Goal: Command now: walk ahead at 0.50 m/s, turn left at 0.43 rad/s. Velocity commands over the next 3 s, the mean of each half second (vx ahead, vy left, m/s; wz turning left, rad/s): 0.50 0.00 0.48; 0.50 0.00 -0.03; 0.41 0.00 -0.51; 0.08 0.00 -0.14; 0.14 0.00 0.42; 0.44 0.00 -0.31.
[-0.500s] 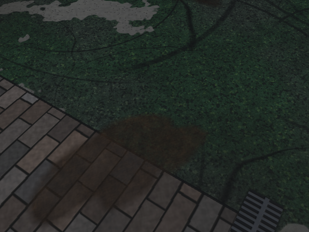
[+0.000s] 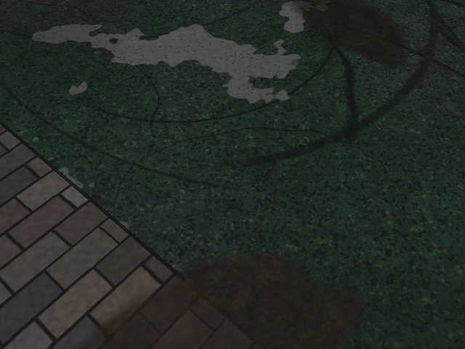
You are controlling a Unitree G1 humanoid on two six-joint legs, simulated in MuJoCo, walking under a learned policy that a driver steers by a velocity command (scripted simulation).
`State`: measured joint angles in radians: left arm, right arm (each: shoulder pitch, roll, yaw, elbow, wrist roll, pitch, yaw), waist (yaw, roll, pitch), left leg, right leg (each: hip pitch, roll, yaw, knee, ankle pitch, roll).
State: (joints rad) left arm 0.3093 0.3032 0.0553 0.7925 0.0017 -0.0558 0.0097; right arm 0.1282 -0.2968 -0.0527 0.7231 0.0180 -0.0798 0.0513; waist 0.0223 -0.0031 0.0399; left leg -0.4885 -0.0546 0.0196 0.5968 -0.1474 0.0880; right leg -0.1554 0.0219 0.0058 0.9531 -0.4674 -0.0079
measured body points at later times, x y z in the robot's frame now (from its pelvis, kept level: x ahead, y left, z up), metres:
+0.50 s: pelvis +0.30 -0.02 +0.01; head +0.32 -0.02 +0.46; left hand +0.42 +0.28 -0.07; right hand +0.42 -0.28 -0.11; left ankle +0.13 +0.07 -0.65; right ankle +0.39 -0.10 -0.72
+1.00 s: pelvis +0.53 +0.10 +0.01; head +0.55 +0.12 +0.46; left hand +0.49 +0.38 -0.12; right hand +0.78 -0.10 -0.06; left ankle +0.56 +0.22 -0.72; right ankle +0.46 -0.07 -0.64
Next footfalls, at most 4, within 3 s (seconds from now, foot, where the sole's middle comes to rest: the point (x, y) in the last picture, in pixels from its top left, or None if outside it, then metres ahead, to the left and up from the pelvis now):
0.42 right None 0.43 -0.09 -0.76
0.90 left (167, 294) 0.60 0.23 -0.76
1.40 right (245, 208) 0.90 0.00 -0.76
1.84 left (178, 192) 0.96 0.23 -0.76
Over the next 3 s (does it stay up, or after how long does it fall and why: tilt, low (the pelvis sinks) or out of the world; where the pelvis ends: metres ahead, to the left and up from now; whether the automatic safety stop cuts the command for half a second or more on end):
stays up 1.17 0.17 0.01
